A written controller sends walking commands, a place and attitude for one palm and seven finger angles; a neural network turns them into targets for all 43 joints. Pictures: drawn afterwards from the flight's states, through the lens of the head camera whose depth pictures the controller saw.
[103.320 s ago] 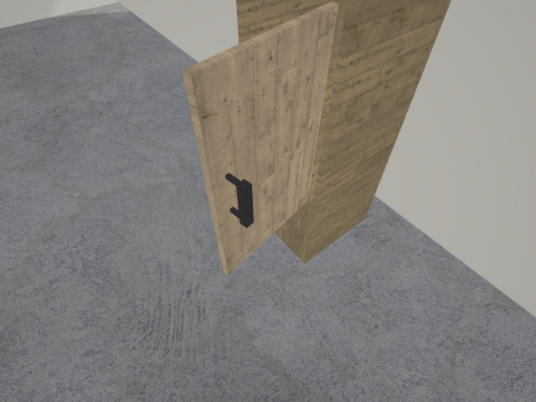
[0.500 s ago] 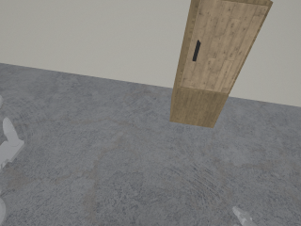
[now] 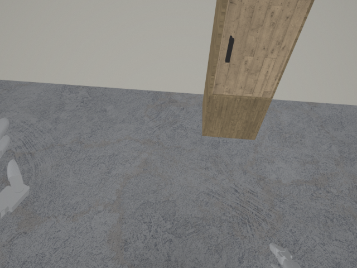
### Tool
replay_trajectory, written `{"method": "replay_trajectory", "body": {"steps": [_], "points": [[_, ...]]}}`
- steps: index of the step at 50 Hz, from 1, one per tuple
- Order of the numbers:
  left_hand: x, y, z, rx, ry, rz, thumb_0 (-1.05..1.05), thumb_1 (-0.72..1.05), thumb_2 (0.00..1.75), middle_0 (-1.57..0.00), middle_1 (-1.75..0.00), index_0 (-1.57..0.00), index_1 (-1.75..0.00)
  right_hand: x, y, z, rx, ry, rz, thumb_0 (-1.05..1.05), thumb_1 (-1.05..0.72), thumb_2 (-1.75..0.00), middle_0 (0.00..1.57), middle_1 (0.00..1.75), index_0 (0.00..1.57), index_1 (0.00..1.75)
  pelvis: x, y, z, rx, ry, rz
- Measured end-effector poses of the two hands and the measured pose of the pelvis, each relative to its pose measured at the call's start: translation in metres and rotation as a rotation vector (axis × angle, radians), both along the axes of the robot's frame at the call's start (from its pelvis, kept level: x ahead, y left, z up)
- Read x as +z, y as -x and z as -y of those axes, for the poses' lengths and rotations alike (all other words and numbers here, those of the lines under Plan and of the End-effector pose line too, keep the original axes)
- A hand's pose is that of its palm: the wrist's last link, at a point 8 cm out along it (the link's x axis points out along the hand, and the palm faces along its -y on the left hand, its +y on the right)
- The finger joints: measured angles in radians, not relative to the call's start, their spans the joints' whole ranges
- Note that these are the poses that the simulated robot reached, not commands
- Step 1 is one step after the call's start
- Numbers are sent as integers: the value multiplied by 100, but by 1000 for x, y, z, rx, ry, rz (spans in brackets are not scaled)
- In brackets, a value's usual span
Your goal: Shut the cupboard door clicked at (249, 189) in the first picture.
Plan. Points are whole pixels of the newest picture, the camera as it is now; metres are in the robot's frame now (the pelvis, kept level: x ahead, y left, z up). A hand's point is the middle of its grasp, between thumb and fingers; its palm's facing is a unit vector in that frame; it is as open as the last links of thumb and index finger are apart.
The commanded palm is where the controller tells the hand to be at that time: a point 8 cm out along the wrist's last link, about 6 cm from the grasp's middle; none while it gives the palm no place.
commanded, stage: stop stepping back and stand still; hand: left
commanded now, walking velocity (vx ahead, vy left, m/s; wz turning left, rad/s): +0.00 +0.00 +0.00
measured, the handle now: (229, 48) +1.16 -0.22 -0.03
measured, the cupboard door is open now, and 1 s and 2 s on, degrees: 0 0 0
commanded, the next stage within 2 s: let the arm hang, fingers relaxed in 0.28 s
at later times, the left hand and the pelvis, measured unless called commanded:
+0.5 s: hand (60, 218) +0.22 +0.27 +0.01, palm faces +0.16 -0.88 -0.45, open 7.4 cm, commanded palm none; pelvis +0.01 +0.02 +0.00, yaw +1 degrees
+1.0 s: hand out of the picture -0.10 +0.22 -0.15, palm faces +0.03 -0.98 -0.20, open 7.3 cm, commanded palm none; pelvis +0.00 +0.05 +0.01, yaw +1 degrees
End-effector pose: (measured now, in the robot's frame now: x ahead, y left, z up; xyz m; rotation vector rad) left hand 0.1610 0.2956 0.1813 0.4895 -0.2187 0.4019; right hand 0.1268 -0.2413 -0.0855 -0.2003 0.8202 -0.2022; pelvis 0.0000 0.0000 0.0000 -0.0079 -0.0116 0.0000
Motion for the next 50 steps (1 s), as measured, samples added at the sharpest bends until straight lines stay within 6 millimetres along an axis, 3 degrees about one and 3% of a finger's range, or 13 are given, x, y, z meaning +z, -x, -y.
{"method": "replay_trajectory", "body": {"steps": [8,19,21,25,29,31,33,37,43,46,50], "points": [[16,-18,-1,-35,-83,9,1,89,90,-21,-30,-21,-31,20,-27,7,-12,11,79,2,-91,-89,20,30,20,30,6,-11,2,-9,2,-40],[-2,-17,-5,2,-19,-55,1,89,90,-21,-30,-21,-31,11,-37,-7,12,-14,43,1,-91,-89,20,30,20,30,5,-18,-4,-7,3,-38],[-25,-24,-8,-16,-5,-128,1,89,90,-21,-30,-21,-31,4,-39,-10,65,-33,39,1,-91,-89,20,30,20,30,3,-16,-7,7,6,-41],[-139,-29,-11,-2,162,-584,0,90,90,-20,-30,-20,-30,-18,-32,-11,129,-37,-51,1,-90,-89,20,30,20,30,-2,-8,-17,24,8,-41],[-249,18,14,13,348,-1037,1,90,90,-20,-30,-20,-30,-27,-5,-13,98,-30,-154,1,-91,-89,20,30,20,30,-2,-5,-22,27,0,-20],[-286,53,34,16,438,-1212,1,91,90,-20,-30,-20,-30,-28,15,-14,81,-20,-226,1,-91,-89,20,30,20,30,0,-4,-23,27,-3,-9],[-310,91,52,31,526,-1348,1,91,90,-20,-30,-20,-30,-29,39,-17,63,-11,-313,1,-91,-89,20,30,20,30,3,-3,-24,29,0,-2],[-324,150,42,158,599,-1482,-1,100,90,-21,-30,-21,-30,-32,88,-24,36,-5,-497,1,-91,-89,20,30,20,30,8,-2,-25,39,7,-1],[-316,225,31,264,619,-1685,-1,96,90,-21,-30,-20,-30,-38,139,-42,-23,-41,-649,1,-91,-89,20,30,20,30,12,0,-36,32,7,0],[-309,249,28,298,618,-1748,0,94,90,-20,-30,-20,-30,-41,153,-53,-46,-68,-674,1,-91,-89,20,30,20,30,13,1,-41,25,5,3],[-304,263,27,314,616,-1779,0,92,90,-20,-30,-20,-30,-46,161,-67,-62,-101,-679,1,-91,-89,20,30,20,30,13,4,-47,16,1,4]]}}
